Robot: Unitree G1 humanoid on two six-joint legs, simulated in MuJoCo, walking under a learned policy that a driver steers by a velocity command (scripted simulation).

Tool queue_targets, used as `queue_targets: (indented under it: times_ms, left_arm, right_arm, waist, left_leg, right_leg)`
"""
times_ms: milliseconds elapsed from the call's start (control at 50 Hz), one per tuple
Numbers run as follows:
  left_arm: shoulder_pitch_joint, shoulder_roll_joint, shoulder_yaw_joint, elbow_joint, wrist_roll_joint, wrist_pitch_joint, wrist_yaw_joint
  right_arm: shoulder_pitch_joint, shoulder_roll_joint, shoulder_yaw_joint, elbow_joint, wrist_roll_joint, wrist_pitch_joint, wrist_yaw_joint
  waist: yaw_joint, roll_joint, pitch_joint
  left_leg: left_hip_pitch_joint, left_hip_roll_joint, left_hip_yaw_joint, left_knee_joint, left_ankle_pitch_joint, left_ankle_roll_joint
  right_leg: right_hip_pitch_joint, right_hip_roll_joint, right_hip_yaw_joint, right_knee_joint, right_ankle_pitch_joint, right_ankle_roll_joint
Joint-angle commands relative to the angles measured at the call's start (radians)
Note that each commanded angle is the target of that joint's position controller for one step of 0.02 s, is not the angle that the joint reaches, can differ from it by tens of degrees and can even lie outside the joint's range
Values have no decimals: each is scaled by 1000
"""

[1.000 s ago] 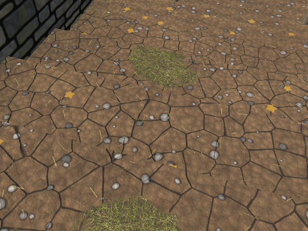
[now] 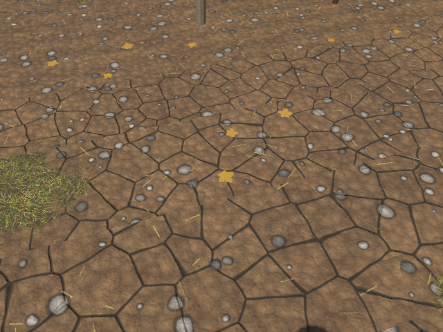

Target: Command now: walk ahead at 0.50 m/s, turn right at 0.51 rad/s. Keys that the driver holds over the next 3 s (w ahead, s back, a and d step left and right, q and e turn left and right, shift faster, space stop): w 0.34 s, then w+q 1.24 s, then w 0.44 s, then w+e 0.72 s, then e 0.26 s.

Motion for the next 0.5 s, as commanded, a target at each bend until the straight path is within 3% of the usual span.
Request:
queue_targets:
  times_ms: [20, 60, 80, 120, 160, 220, 280, 300, 340, 360, 380, 400, 420, 440, 460, 480, 500]
  left_arm:
    - [-70, 92, 27, -103, 6, -11, -4]
    - [-49, 67, 28, -98, -2, -2, -10]
    - [-55, 59, 27, -100, 5, 1, -11]
    - [-110, 44, 20, -122, 20, 2, -7]
    - [-172, 20, 4, -140, 24, -10, -17]
    - [-253, 25, -4, -156, 26, -34, -34]
    - [-314, 33, -6, -181, 15, -38, -38]
    - [-313, 33, -7, -181, 15, -44, -41]
    - [-248, 51, 2, -162, 20, -50, -45]
    - [-117, 74, 23, -114, 27, -49, -45]
    - [51, 138, 54, -69, 30, -47, -39]
    - [129, 252, 76, -64, 34, -50, -29]
    - [143, 206, 61, -59, 24, -58, -43]
    - [76, 152, 45, -65, 23, -69, -51]
    - [11, 108, 31, -75, 28, -77, -57]
    - [-41, 76, 22, -79, 28, -79, -63]
    - [-82, 48, 16, -76, 28, -84, -63]
  right_arm:
    - [156, -141, -49, 5, 2, 13, -5]
    - [99, -115, -40, 12, -6, 12, -5]
    - [98, -114, -42, 20, -3, 9, -2]
    - [120, -140, -51, 49, 3, 1, 1]
    - [132, -167, -61, 73, 11, 3, -1]
    - [150, -206, -67, 110, 26, 15, -8]
    - [195, -217, -68, 152, 32, 32, -7]
    - [210, -217, -68, 168, 30, 38, -5]
    - [184, -223, -66, 180, 45, 51, -6]
    - [178, -213, -59, 183, 44, 52, -7]
    - [150, -174, -41, 178, 30, 48, -8]
    - [204, -78, -11, 141, 3, 35, -2]
    - [233, -118, -22, 147, 29, 19, -8]
    - [197, -194, -46, 144, 54, 14, -12]
    - [175, -203, -51, 144, 56, 22, -15]
    - [167, -196, -57, 143, 45, 36, -17]
    - [178, -188, -61, 148, 36, 52, -17]
  waist:
    - [-70, 108, 77]
    - [-23, 158, 66]
    - [-22, 154, 56]
    - [-30, 129, 56]
    - [-41, 110, 37]
    - [-68, 115, 33]
    - [-88, 142, 34]
    - [-82, 147, 23]
    - [-26, 141, 18]
    - [32, 139, -26]
    - [120, 75, -108]
    - [101, -183, -204]
    - [106, -223, -241]
    - [86, -149, -122]
    - [58, -114, -68]
    - [32, -79, -29]
    - [4, -81, -8]
  left_leg:
    - [326, 313, -486, -395, -229, 175]
    - [228, 253, -333, -432, -128, 155]
    - [221, 241, -290, -451, -86, 164]
    - [245, 250, -233, -480, 14, 188]
    - [281, 252, -177, -481, 89, 193]
    - [266, 226, -91, -472, 152, 182]
    - [336, 245, -85, -447, 200, 181]
    - [341, 264, -88, -427, 236, 187]
    - [336, 262, -62, -361, 272, 163]
    - [247, 225, -33, -247, 411, 146]
    - [131, 157, 19, -11, 388, 94]
    - [-182, 25, 50, 389, -175, 25]
    - [-311, -13, -110, 548, -324, 27]
    - [-352, 33, -144, 595, -260, 40]
    - [-317, 69, -137, 579, -181, 42]
    - [-299, 86, -142, 560, -123, 39]
    - [-258, 110, -160, 519, -69, 36]
  right_leg:
    - [-443, -115, 14, 140, 121, 14]
    - [-331, -156, -9, 39, 156, 18]
    - [-309, -157, -28, -8, 172, 22]
    - [-319, -172, -33, -145, 233, 29]
    - [-301, -185, -60, -295, 316, 29]
    - [-199, -166, -114, -477, 443, 41]
    - [-175, -148, -148, -543, 396, 29]
    - [-134, -142, -159, -526, 400, 17]
    - [-21, -119, -189, -599, 385, -20]
    - [188, -91, -203, -603, 405, -37]
    - [421, -156, -115, -630, 413, -74]
    - [691, -437, 278, -708, 373, -202]
    - [665, -494, 473, -804, 240, -278]
    - [551, -471, 357, -825, 242, -248]
    - [450, -432, 247, -845, 293, -214]
    - [376, -398, 181, -865, 360, -200]
    - [316, -374, 107, -883, 431, -179]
